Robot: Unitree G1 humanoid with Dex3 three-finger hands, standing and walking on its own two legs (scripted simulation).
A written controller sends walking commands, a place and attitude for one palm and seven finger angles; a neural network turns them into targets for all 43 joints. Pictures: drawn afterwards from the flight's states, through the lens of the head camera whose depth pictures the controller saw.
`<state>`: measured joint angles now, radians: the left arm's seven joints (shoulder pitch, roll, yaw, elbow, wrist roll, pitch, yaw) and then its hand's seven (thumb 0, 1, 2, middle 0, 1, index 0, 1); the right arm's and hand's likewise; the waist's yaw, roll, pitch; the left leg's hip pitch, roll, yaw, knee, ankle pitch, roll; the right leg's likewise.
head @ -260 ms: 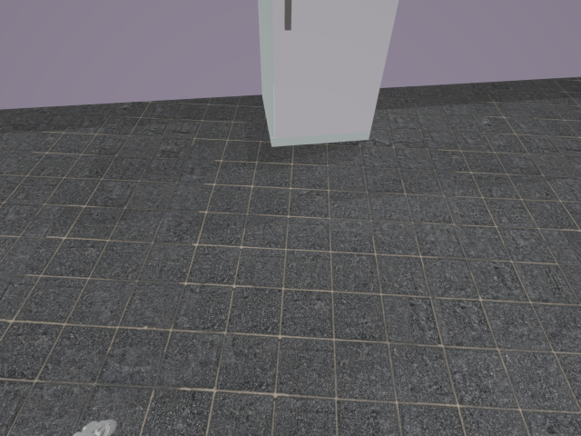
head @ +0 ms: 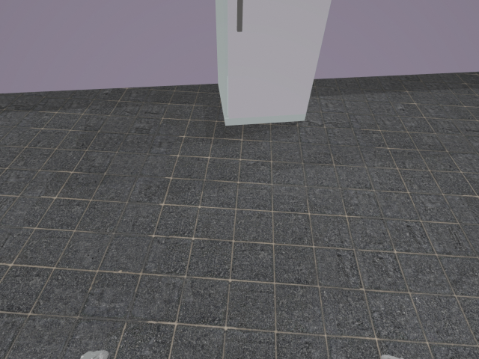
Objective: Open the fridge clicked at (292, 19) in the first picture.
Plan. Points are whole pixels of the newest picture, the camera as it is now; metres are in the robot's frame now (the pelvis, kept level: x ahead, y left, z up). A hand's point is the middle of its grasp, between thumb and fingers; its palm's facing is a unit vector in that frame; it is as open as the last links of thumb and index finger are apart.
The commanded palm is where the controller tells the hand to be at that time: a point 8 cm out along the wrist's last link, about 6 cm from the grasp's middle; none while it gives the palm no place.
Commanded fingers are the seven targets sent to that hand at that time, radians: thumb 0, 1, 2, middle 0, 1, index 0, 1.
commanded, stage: stand and wait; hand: left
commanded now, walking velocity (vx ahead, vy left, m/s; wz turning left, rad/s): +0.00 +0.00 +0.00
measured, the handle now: out of the picture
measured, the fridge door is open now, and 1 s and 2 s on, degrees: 0 0 0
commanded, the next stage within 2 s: look at it before walking up in 0.56 s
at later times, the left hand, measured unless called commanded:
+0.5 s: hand out of the picture +0.06 +0.24 -0.15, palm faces -0.02 -0.94 -0.34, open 7.4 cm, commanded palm none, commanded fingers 0.00 0.90 0.90 -0.20 -0.30 -0.20 -0.30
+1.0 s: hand out of the picture +0.06 +0.24 -0.15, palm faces -0.03 -0.94 -0.33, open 7.4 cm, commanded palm none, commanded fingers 0.00 0.90 0.90 -0.20 -0.30 -0.20 -0.30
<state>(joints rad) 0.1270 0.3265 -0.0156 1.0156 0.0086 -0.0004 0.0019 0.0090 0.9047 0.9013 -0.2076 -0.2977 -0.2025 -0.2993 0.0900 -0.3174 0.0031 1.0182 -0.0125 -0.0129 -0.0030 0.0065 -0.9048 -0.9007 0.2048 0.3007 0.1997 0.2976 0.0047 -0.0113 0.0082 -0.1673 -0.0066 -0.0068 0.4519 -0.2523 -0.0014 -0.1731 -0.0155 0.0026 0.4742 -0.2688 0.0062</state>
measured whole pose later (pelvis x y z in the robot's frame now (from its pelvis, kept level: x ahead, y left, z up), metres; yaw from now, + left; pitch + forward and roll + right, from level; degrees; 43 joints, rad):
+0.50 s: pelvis -0.01 +0.00 +0.00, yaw +0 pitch -2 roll +0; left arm 0.15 0.35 -0.01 1.08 0.01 0.00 0.00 0.01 0.91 0.90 -0.21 -0.30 -0.20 -0.30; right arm 0.14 -0.34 0.00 1.11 -0.01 -0.01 0.00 0.01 -0.91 -0.90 0.20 0.30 0.20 0.30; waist 0.00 -0.01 0.03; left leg -0.16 0.00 -0.01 0.40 -0.21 -0.01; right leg -0.16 -0.01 0.00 0.42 -0.22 0.00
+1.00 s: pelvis -0.01 -0.01 +0.00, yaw +0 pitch -2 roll +0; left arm 0.14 0.34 -0.01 1.08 0.01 -0.01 0.00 0.01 0.91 0.90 -0.21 -0.30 -0.20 -0.30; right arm 0.12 -0.33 0.00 1.11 0.00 -0.01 0.00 0.01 -0.91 -0.90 0.20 0.30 0.20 0.30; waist 0.00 -0.01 0.03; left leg -0.15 0.00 -0.01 0.38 -0.19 -0.01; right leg -0.16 0.00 0.00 0.40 -0.21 0.00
